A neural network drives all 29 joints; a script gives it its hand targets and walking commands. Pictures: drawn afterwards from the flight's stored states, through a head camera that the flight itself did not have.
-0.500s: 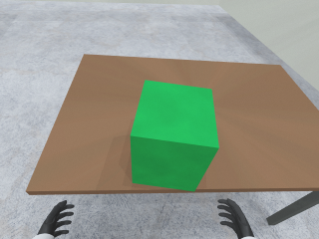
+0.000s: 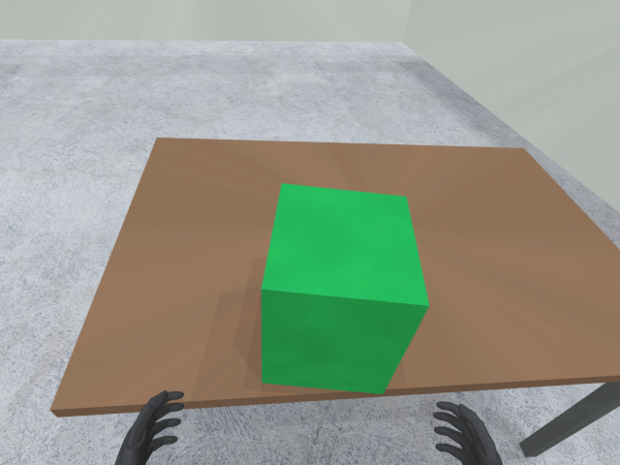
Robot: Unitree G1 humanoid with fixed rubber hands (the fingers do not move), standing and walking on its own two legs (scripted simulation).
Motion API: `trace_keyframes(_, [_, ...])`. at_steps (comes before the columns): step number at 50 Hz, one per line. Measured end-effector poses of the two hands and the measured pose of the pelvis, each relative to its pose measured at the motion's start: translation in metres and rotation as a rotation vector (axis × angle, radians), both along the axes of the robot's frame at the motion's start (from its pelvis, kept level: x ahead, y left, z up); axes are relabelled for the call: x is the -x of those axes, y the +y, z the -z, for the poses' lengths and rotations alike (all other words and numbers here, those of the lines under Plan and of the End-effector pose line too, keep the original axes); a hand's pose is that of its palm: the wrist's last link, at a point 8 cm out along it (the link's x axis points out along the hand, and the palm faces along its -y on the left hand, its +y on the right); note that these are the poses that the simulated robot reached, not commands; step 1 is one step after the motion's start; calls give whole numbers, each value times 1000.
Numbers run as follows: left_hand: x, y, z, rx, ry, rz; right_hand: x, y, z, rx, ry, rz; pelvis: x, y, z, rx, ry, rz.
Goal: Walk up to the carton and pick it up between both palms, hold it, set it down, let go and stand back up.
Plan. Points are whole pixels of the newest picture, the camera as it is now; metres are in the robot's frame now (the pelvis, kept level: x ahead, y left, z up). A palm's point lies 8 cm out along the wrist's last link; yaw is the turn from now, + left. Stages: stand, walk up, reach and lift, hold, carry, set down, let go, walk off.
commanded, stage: reach and lift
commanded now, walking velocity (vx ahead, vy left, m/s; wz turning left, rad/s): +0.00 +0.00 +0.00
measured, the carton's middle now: (333, 290) +0.40 -0.01 -0.01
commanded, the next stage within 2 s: none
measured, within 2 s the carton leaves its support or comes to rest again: neither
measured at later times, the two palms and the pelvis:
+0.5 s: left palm (153, 429) +0.18 +0.20 -0.03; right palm (474, 457) +0.18 -0.20 -0.03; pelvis -0.01 -0.01 +0.00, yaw +0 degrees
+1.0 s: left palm (164, 351) +0.25 +0.20 +0.03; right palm (479, 376) +0.26 -0.19 +0.04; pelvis +0.01 +0.00 +0.00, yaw -1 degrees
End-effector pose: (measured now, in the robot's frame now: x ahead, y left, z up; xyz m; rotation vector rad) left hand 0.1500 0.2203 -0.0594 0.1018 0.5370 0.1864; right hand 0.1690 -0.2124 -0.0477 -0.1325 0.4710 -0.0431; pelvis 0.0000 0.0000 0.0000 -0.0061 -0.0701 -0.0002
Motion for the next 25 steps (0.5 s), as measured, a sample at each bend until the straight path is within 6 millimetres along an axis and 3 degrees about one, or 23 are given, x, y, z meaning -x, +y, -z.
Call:
trace_keyframes(14, [4,-6,-14,20,-141,14,4,5,-10,-59,-104,35,10,-6,2,-7,3,0])
trace_keyframes(25, [-30,-17,-27,39,-268,49,-15,16,-14,-107,-168,52,10,-5,5,-9,26,-4])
